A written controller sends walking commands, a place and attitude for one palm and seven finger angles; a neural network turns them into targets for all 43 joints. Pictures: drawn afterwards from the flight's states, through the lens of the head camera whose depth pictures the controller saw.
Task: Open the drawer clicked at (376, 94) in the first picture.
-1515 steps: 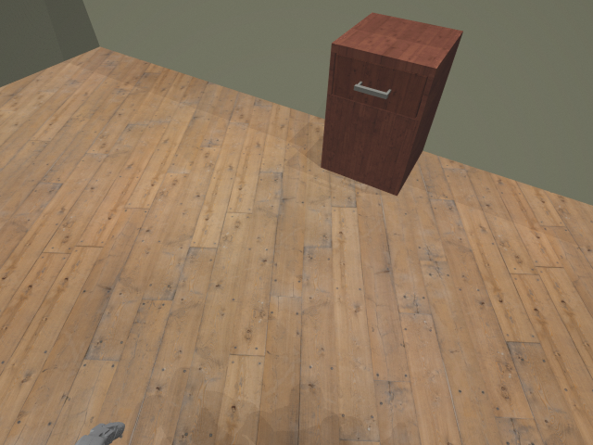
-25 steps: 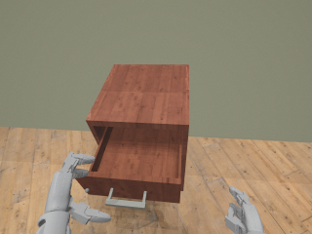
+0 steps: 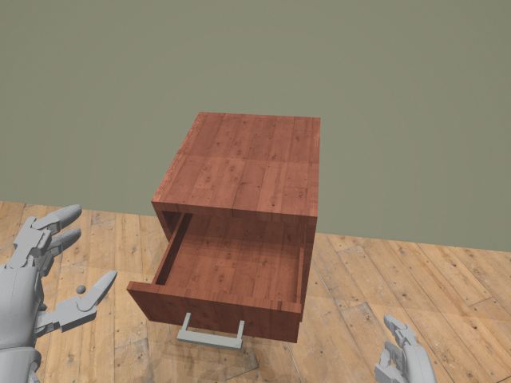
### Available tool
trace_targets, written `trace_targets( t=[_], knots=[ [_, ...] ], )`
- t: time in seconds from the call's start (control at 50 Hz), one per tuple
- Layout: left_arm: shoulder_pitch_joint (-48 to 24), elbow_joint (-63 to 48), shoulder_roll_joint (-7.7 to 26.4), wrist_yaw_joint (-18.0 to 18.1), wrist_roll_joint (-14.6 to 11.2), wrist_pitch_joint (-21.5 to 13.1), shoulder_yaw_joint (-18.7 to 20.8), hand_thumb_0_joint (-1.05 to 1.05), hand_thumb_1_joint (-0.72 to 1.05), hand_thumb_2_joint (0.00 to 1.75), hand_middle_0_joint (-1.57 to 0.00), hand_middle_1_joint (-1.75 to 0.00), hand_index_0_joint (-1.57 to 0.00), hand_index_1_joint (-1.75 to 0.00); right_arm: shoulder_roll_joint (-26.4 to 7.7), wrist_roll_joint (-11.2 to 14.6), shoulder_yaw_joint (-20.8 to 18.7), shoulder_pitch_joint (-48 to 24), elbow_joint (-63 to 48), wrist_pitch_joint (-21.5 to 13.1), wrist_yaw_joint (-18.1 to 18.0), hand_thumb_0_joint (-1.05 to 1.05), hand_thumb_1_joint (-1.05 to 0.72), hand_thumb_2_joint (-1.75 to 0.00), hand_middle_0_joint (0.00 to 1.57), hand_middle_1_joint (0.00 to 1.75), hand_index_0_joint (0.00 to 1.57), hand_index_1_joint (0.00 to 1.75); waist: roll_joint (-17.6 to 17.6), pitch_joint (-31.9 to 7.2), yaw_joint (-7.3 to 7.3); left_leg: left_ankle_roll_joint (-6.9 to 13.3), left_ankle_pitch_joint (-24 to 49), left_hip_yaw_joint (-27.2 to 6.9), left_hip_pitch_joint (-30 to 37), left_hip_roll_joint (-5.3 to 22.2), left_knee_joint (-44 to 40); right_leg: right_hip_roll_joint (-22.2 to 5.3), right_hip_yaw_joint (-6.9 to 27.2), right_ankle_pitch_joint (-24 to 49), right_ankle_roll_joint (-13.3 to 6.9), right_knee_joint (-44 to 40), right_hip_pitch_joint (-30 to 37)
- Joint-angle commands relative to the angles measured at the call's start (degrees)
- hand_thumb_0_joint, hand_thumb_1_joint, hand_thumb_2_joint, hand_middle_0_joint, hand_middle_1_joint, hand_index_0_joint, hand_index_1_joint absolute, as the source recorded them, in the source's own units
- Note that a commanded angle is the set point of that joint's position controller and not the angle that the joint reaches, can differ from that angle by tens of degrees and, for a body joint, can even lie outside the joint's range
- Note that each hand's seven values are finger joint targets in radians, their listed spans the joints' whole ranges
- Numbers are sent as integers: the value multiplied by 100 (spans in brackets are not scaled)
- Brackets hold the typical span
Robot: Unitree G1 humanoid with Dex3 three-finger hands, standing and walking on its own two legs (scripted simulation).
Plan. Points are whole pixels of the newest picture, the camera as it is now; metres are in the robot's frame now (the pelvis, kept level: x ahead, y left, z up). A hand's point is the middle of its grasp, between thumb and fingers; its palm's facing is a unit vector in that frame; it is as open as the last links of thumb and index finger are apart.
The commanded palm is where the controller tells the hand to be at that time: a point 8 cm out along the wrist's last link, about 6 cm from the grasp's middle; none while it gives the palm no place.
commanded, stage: draw the hand back to the body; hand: left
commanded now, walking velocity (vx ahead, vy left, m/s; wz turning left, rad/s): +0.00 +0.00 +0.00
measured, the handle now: (212, 331) +0.28 +0.15 -0.25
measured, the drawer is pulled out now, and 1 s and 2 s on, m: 0.23 0.23 0.23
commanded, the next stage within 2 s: step back with the hand held close in 0.36 s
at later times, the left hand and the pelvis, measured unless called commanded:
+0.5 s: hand (63, 282) +0.18 +0.23 +0.17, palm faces +0.41 -0.81 -0.42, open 7.5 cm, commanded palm +0.13 +0.28 +0.18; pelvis +0.00 +0.00 +0.00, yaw +0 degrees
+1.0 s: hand (21, 316) +0.14 +0.26 +0.18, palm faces +0.38 -0.79 -0.49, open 7.4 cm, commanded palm +0.08 +0.29 +0.18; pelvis -0.05 +0.01 +0.00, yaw +0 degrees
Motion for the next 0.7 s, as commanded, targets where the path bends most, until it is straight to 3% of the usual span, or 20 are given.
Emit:
trace_targets(
  t=[0.0,0.04,0.1,0.14,0.16,0.18,0.26,0.28,0.32,0.36,0.38,0.44,0.46,0.48,0.5,0.56,0.58,0.66,0.68],
  knots=[
    [-406,-1277,964,135,-79,-468,920,0,65,80,-22,-46,-22,-46,-405,47,-171,-781,-929,-340,-45,0,-90,-90,20,30,20,30,-109,-276,-23,111,1670,112,-439,154,-435,-180,97,1194,31,-426,481],
    [-366,-1337,1033,138,-98,-507,1080,0,73,82,-21,-41,-21,-41,-411,39,-183,-787,-915,-343,-34,0,-90,-90,20,30,20,30,-99,-315,12,108,1747,94,-437,162,-456,-165,75,1260,22,-394,529],
    [-174,-786,589,46,-114,-433,732,0,83,87,-21,-34,-21,-34,-415,50,-188,-797,-848,-285,18,0,-90,-90,20,30,20,30,-328,23,-57,112,1726,109,-551,182,-470,-155,62,1236,42,-436,377],
    [-282,-787,658,35,-107,-434,765,0,90,90,-20,-30,-20,-30,-461,49,-221,-814,-879,-228,23,0,-90,-90,20,30,20,30,-411,75,-52,128,1547,95,-614,188,-497,-148,70,1029,49,-456,327],
    [-358,-898,767,34,-83,-472,836,0,90,90,-20,-30,-20,-30,-494,40,-225,-795,-897,-227,25,0,-90,-90,20,30,20,30,-452,-65,-31,145,1505,94,-568,176,-503,-157,80,966,53,-470,345],
    [-418,-973,838,34,-77,-473,887,0,90,90,-20,-30,-20,-30,-503,43,-225,-849,-900,-236,14,0,-90,-90,20,30,20,30,-196,-60,-26,143,1487,110,-523,167,-496,-144,114,960,38,-515,313],
    [-395,-1445,1009,76,-70,-539,975,0,90,90,-20,-30,-20,-30,-454,9,-190,-795,-961,-289,14,0,-90,-90,20,30,20,30,-10,-624,27,136,1741,100,-370,137,-461,-169,118,1242,30,-392,629],
    [-487,-1612,1135,92,-72,-544,1069,0,90,90,-20,-30,-20,-30,-480,5,-185,-828,-954,-322,8,0,-90,-90,20,30,20,30,251,-697,24,114,1756,97,-336,128,-449,-165,159,1286,18,-424,663],
    [-322,-1546,1060,123,-74,-528,1021,0,90,90,-20,-30,-20,-30,-419,4,-171,-797,-919,-352,4,0,-90,-90,20,30,20,30,73,-665,23,115,1904,96,-353,130,-426,-169,120,1461,22,-389,687],
    [-365,-1522,1016,123,-73,-509,966,0,90,90,-20,-30,-20,-30,-435,18,-176,-801,-907,-350,12,0,-90,-90,20,30,20,30,-28,-520,-2,100,1880,82,-377,143,-441,-156,99,1393,25,-393,613],
    [-406,-1508,1037,125,-69,-495,1023,0,90,90,-20,-30,-20,-30,-452,19,-180,-841,-880,-366,8,0,-90,-90,20,30,20,30,142,-451,-3,89,1886,85,-384,134,-444,-144,119,1399,8,-440,585],
    [-291,-1149,854,116,-83,-471,900,0,90,90,-20,-30,-20,-30,-421,40,-203,-813,-836,-311,7,0,-90,-90,20,30,20,30,-88,-170,-27,91,1728,96,-468,168,-483,-145,92,1206,23,-447,441],
    [-1181,-1694,1775,193,-24,-826,1913,0,90,90,-20,-30,-20,-30,-688,-22,-281,-599,-1013,-147,-5,0,-90,-90,20,30,20,30,-276,510,-219,203,1249,-282,-1045,256,-405,-422,775,1434,-12,-793,85],
    [-1157,-1412,1770,186,30,-952,2008,0,90,90,-20,-30,-20,-30,-612,-41,-291,-571,-927,-78,-13,0,-90,-90,20,30,20,30,-461,508,-258,166,972,-340,-1045,226,-368,-546,876,1384,-88,-885,20],
    [-464,-777,1087,146,83,-888,1428,0,90,90,-20,-30,-20,-30,-591,-86,-312,-677,-835,6,-12,0,-90,-90,20,30,20,30,-716,505,-325,163,1059,-366,-975,218,-292,-553,836,1321,-94,-872,-66],
    [290,-550,675,61,17,-855,1068,0,90,90,-20,-30,-20,-30,-605,23,-374,-722,-963,191,152,0,-90,-90,20,30,20,30,-628,-193,-318,204,1434,-202,-829,273,-14,-802,834,1473,-132,-721,126],
    [400,-722,722,60,18,-906,1117,0,90,90,-20,-30,-20,-30,-630,10,-398,-773,-990,202,167,0,-90,-90,20,30,20,30,-448,-442,-316,196,1635,-180,-800,292,-22,-806,776,1687,-140,-613,209],
    [646,-1575,1136,145,4,-1003,1378,0,90,90,-20,-30,-20,-30,-610,59,-420,-882,-1164,308,193,0,-90,-90,20,30,20,30,-623,-1173,-316,200,2293,-259,-1014,429,-59,-770,526,2314,-87,-121,784],
    [564,-1785,1370,193,-4,-1002,1530,0,90,90,-20,-30,-20,-30,-647,77,-405,-934,-1178,297,158,0,-90,-90,20,30,20,30,-365,-1233,-321,194,2425,-304,-1059,471,-63,-766,531,2430,-81,-25,797]
  ],
)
